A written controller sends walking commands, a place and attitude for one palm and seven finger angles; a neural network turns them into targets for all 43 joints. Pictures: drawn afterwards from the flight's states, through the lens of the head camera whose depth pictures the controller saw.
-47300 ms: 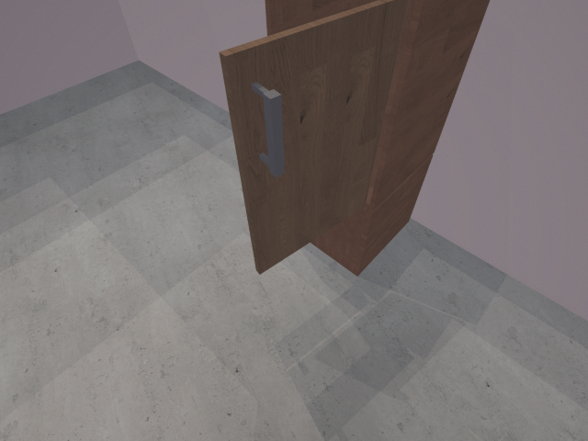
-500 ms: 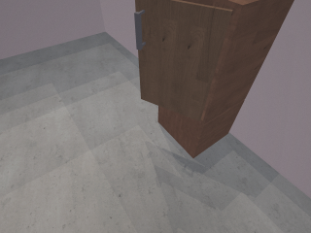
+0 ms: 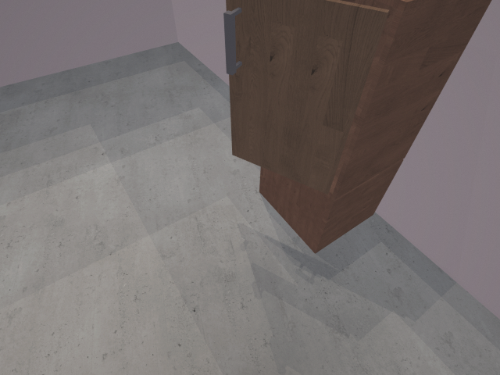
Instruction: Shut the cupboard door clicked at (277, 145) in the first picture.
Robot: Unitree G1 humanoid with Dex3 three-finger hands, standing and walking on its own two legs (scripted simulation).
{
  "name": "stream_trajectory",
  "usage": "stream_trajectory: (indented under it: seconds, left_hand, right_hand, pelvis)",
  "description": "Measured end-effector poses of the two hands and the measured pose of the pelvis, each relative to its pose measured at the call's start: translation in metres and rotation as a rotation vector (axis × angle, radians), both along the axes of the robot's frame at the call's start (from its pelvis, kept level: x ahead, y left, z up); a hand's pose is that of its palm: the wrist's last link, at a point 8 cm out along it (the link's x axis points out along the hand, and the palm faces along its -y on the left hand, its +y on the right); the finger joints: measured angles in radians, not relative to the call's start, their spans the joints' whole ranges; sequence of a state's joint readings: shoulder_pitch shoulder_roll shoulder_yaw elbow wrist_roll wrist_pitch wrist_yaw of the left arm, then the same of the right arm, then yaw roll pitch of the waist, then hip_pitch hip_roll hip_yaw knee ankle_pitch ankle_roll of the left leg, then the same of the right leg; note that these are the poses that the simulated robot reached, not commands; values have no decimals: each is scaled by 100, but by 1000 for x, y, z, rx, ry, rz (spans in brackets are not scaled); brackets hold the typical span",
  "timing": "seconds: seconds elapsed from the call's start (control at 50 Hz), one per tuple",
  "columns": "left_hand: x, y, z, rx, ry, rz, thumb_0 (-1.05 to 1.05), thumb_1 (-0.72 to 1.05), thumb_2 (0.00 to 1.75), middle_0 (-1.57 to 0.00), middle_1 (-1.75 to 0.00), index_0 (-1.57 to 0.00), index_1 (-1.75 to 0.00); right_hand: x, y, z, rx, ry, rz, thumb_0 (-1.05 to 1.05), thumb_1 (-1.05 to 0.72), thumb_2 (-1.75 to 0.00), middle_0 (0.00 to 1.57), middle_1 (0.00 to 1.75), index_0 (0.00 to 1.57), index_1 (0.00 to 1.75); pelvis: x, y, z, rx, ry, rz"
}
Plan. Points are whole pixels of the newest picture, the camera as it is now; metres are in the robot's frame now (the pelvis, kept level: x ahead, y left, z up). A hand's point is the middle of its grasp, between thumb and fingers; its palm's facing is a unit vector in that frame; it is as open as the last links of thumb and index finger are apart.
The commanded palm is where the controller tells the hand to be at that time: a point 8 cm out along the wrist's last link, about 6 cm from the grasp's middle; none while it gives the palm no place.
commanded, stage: walk to a spot facing it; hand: left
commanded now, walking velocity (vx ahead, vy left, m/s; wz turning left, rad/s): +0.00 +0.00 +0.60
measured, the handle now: (234, 42) +0.90 +0.08 +0.11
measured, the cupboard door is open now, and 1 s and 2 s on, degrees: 26 26 26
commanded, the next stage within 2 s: turn to face it in 2.00 s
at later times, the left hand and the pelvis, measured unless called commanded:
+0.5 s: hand out of the picture +0.05 +0.23 -0.15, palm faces +0.30 -0.91 -0.27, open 7.4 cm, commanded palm none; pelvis -0.02 -0.02 +0.00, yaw +19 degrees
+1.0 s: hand out of the picture -0.14 +0.15 -0.19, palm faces +0.65 -0.72 -0.26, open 7.4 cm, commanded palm none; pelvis -0.02 -0.03 -0.02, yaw +40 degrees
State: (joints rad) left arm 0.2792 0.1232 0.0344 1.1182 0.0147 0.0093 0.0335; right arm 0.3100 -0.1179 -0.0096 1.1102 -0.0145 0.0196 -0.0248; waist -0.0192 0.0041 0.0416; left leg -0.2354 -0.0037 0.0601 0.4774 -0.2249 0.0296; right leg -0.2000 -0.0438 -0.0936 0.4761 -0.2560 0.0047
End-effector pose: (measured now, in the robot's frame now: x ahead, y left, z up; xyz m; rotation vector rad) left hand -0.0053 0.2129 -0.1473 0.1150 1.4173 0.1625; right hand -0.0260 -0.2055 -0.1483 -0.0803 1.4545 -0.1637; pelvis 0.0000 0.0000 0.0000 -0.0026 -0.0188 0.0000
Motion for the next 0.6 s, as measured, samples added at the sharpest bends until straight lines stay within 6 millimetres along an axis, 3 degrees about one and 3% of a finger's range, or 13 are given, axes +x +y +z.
stream_trajectory:
  seconds: [0.1,0.2,0.36,0.5,0.6]
  left_hand:
    - [0,14,-8,19,-38,65,1,91,90,-20,-30,-20,-30]
    - [4,36,-21,29,-74,120,1,90,90,-20,-30,-20,-30]
    - [27,61,9,90,-188,155,1,91,90,-20,-30,-20,-30]
    - [35,57,30,147,-285,205,1,90,90,-20,-30,-19,-30]
    - [12,38,33,207,-305,257,1,90,90,-20,-30,-20,-30]
  right_hand:
    - [14,-8,-4,-25,9,56,0,-91,-90,20,30,20,30]
    - [44,-15,-2,-82,-37,134,1,-91,-90,20,30,20,30]
    - [85,-27,21,-127,-116,258,0,-91,-90,20,30,20,30]
    - [121,-51,24,-128,-150,356,0,-91,-90,20,30,20,30]
    - [151,-71,8,-98,-172,410,1,-91,-90,20,30,20,30]
  pelvis:
    - [-2,3,-9,-20,8,64]
    - [-5,12,-19,-19,10,126]
    - [-13,7,-1,-34,45,217]
    - [-16,-15,3,-43,58,324]
    - [-14,-42,-8,-2,70,388]
